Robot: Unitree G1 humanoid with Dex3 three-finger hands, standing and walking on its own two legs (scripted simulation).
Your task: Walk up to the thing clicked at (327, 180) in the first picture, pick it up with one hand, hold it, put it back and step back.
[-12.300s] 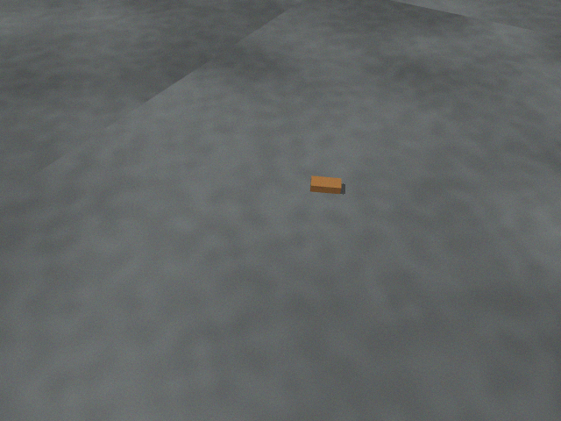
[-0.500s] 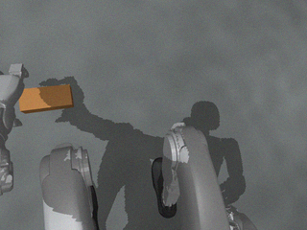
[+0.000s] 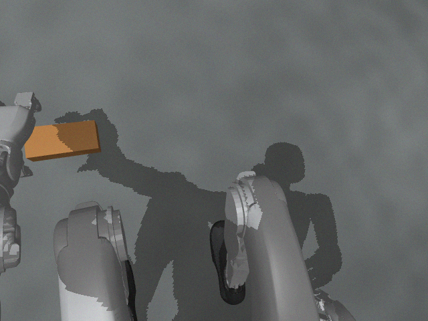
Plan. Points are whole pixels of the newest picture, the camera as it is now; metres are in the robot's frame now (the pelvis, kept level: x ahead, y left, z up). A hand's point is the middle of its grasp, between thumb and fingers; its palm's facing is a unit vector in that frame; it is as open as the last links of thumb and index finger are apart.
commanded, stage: rise first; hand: left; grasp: from above
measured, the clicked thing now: (64, 140) +0.49 +0.23 -0.31
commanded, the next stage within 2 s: approach in 0.62 s
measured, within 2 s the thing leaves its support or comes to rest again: neither
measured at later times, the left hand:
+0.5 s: hand (20, 144) +0.45 +0.28 -0.18, palm faces -0.45 -0.05 -0.89, open 13.2 cm
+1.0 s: hand (43, 129) +0.47 +0.23 -0.18, palm faces -0.43 -0.03 -0.90, open 13.5 cm
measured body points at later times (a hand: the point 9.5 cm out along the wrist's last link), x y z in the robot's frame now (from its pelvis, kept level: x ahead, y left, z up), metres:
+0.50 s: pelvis +0.00 +0.00 +0.00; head +0.24 +0.06 +0.37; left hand +0.47 +0.28 -0.13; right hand +0.03 -0.28 -0.10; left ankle +0.07 +0.12 -0.29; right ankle +0.11 -0.14 -0.29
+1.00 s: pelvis +0.00 +0.00 +0.00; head +0.24 +0.07 +0.37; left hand +0.49 +0.23 -0.13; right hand +0.03 -0.28 -0.10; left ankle +0.07 +0.12 -0.29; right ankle +0.11 -0.14 -0.29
